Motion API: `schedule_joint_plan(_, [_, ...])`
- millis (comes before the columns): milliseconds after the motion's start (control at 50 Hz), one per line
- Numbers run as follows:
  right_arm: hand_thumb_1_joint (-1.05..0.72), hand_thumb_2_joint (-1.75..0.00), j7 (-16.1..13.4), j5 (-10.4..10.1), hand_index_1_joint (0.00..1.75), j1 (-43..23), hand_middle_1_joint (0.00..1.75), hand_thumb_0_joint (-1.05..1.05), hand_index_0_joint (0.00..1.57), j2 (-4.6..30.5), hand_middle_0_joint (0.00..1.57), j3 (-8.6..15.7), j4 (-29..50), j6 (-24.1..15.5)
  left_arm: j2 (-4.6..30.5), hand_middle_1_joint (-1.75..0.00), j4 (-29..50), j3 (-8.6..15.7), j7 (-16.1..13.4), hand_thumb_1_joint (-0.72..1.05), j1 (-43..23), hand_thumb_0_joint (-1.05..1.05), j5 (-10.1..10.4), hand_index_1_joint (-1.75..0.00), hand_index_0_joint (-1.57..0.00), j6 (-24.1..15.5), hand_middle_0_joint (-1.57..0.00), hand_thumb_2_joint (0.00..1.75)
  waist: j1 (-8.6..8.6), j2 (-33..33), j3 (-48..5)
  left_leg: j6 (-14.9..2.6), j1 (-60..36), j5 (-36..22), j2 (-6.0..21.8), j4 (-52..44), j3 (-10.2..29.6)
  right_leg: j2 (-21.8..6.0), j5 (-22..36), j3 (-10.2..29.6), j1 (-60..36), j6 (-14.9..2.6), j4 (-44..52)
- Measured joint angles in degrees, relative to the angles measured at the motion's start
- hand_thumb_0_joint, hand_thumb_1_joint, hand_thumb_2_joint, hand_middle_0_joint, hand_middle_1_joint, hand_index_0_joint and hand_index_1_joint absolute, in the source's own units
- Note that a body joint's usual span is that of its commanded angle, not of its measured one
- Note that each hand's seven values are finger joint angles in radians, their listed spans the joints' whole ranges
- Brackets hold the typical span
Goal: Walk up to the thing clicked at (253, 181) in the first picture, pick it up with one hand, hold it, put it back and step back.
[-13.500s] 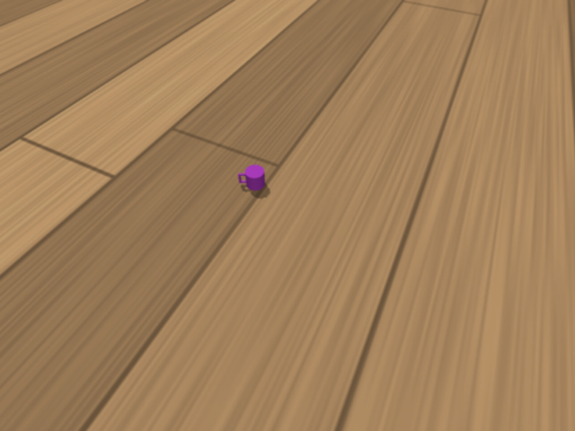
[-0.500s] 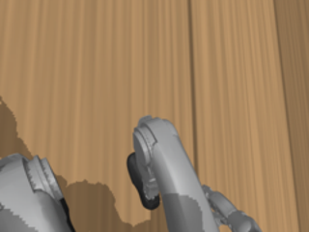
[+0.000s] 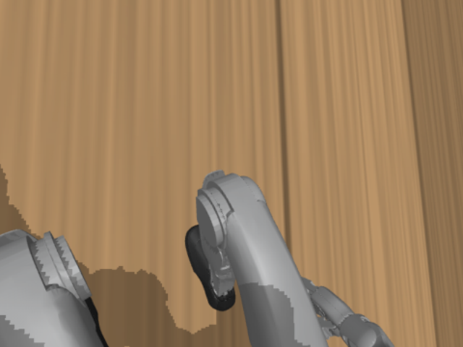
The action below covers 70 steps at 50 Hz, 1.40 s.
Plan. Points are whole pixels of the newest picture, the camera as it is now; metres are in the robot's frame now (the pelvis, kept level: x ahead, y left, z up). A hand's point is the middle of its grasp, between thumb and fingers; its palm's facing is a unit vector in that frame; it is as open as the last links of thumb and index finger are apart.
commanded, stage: close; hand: left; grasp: from above
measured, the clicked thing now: out of the picture +0.44 +0.36 -0.26
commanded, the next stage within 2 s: settle in 1.32 s
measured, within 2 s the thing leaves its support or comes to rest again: leaves its support in 1.90 s
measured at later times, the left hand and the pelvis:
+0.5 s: hand out of the picture +0.43 +0.34 -0.23, palm faces -0.44 -0.15 -0.88, open 12.4 cm; pelvis +0.00 +0.00 +0.00, yaw +0 degrees
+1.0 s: hand out of the picture +0.43 +0.34 -0.23, palm faces -0.44 -0.15 -0.88, open 11.6 cm; pelvis -0.01 +0.00 +0.00, yaw +0 degrees
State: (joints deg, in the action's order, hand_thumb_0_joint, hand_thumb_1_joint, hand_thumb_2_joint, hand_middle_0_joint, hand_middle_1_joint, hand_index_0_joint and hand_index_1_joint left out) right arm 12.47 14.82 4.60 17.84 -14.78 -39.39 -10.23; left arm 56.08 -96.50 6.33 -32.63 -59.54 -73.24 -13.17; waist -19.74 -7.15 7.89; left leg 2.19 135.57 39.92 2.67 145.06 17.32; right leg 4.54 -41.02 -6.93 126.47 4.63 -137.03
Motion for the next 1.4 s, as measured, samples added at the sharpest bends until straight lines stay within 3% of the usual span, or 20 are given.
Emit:
schedule_joint_plan(440, [-0.90, -0.90, -0.27, 0.80, 0.30, -0.38, 0.30, 0.00, 0.20, 0.82, 0.20, -1.47, 0.89, -0.74, 1.86, -1.04, -3.99, -0.47, -1.42, -0.31, -1.21, 0.00, -0.16, -1.00, -0.29, -0.72, -0.20, 0.85, -0.80, -0.08, 0.67, -0.15, -0.18, -0.56, 0.21, 0.38, 0.35, 0.42, 0.98, -0.23, -0.06, -0.03, -0.01])
schedule_joint_plan(740, [-0.90, -0.90, -0.22, 0.45, 0.30, 0.07, 0.30, 0.00, 0.20, 1.08, 0.20, -1.10, 0.97, -1.25, 1.41, -1.00, -3.02, -1.31, -0.75, -0.28, -1.23, 0.00, 0.79, -0.96, -0.36, -0.22, -0.29, 0.82, -0.53, 0.05, 0.77, -0.09, -0.38, -0.72, 0.21, -0.01, 0.22, 0.33, 1.15, -0.17, -0.15, 0.12, 0.27])
schedule_joint_plan(1400, [-0.90, -0.90, -0.84, 0.84, 0.30, 0.44, 0.30, 0.00, 0.20, 1.39, 0.20, -2.05, 1.60, -0.63, 2.42, -0.95, -3.89, -1.21, -0.84, -0.25, -1.74, 0.00, 0.75, -0.90, -0.46, -1.01, -0.39, 0.82, -0.88, -0.01, 1.23, -0.06, -0.50, -1.11, 0.21, -0.03, 0.26, 0.39, 1.68, -0.19, -0.10, 0.29, 0.29])
